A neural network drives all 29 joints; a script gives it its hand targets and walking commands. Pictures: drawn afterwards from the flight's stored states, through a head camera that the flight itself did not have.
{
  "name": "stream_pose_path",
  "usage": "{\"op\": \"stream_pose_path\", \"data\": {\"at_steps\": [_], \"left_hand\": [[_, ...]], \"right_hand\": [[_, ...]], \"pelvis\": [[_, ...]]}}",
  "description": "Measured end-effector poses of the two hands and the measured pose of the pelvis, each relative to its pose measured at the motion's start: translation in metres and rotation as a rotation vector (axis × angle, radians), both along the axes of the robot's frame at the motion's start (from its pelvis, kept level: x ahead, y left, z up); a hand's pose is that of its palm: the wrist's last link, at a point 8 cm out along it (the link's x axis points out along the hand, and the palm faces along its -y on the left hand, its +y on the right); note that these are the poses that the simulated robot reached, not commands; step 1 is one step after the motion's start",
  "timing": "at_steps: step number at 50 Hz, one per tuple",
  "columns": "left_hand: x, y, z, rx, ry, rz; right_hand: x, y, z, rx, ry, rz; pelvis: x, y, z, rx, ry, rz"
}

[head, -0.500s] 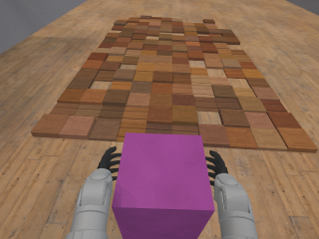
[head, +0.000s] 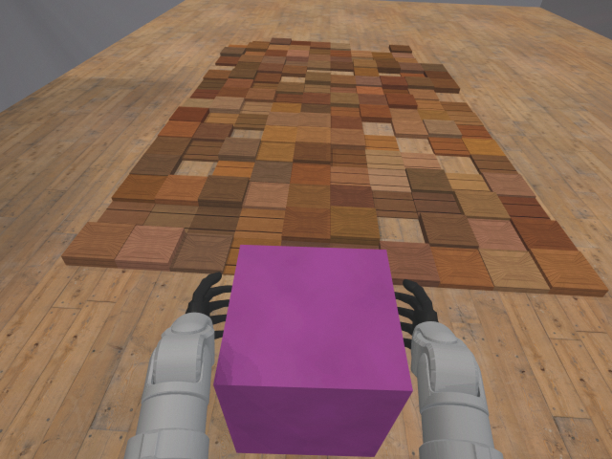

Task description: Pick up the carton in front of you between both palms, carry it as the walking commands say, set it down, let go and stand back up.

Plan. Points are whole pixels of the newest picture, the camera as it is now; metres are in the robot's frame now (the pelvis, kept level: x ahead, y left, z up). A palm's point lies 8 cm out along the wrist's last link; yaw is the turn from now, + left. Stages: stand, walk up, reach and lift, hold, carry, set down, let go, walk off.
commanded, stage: hold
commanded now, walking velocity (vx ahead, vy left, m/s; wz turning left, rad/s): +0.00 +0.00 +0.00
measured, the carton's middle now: (309, 354) +0.30 +0.00 -0.02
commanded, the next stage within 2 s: carry in 0.58 s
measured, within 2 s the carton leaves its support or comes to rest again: neither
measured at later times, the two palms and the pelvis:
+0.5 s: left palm (199, 323) +0.29 +0.15 +0.05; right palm (422, 331) +0.29 -0.15 +0.05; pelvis +0.01 +0.00 +0.00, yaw +0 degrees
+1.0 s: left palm (205, 257) +0.38 +0.16 +0.09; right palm (410, 270) +0.38 -0.14 +0.08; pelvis +0.12 +0.01 -0.02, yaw +1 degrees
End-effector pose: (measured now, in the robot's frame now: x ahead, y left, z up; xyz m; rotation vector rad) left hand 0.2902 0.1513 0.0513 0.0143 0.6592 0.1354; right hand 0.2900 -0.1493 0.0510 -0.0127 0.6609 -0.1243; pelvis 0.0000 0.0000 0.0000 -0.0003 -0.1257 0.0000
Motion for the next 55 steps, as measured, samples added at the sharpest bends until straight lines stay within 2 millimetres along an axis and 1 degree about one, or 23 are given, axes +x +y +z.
{"op": "stream_pose_path", "data": {"at_steps": [29, 33, 36, 39, 43, 45, 48, 51, 53, 55], "left_hand": [[0.004, 0.001, -0.001, 0.015, 0.004, -0.009], [0.008, 0.001, 0.001, 0.014, -0.010, -0.005], [0.016, 0.003, 0.006, 0.004, -0.038, 0.004], [0.028, 0.009, 0.014, -0.008, -0.078, 0.019], [0.046, 0.020, 0.026, -0.035, -0.110, 0.041], [0.058, 0.021, 0.030, -0.038, -0.104, 0.044], [0.078, 0.014, 0.035, -0.044, -0.084, 0.036], [0.099, 0.006, 0.034, -0.050, -0.075, 0.026], [0.108, 0.009, 0.030, -0.062, -0.044, 0.041], [0.115, 0.016, 0.028, -0.073, -0.014, 0.072]], "right_hand": [[0.004, 0.001, -0.001, -0.016, 0.004, 0.009], [0.008, 0.001, 0.001, -0.010, -0.011, 0.007], [0.018, 0.003, 0.006, 0.001, -0.038, 0.002], [0.030, 0.009, 0.015, 0.009, -0.078, -0.004], [0.052, 0.020, 0.029, 0.018, -0.111, -0.003], [0.063, 0.021, 0.032, 0.027, -0.104, -0.011], [0.077, 0.014, 0.032, 0.041, -0.083, -0.038], [0.093, 0.007, 0.030, 0.055, -0.074, -0.065], [0.106, 0.010, 0.030, 0.063, -0.044, -0.053], [0.122, 0.017, 0.032, 0.062, -0.012, -0.033]], "pelvis": [[0.009, 0.001, 0.001, -0.001, 0.017, 0.001], [0.014, 0.001, -0.002, -0.002, 0.077, 0.005], [0.021, 0.002, -0.005, -0.005, 0.120, 0.013], [0.034, 0.007, -0.011, -0.005, 0.147, 0.023], [0.061, 0.015, -0.015, 0.009, 0.180, 0.006], [0.076, 0.017, -0.013, 0.001, 0.197, -0.014], [0.100, 0.014, -0.012, -0.018, 0.211, -0.021], [0.129, 0.010, -0.016, -0.035, 0.218, 0.024], [0.148, 0.010, -0.012, -0.021, 0.229, 0.043], [0.168, 0.011, -0.007, -0.004, 0.236, 0.047]]}}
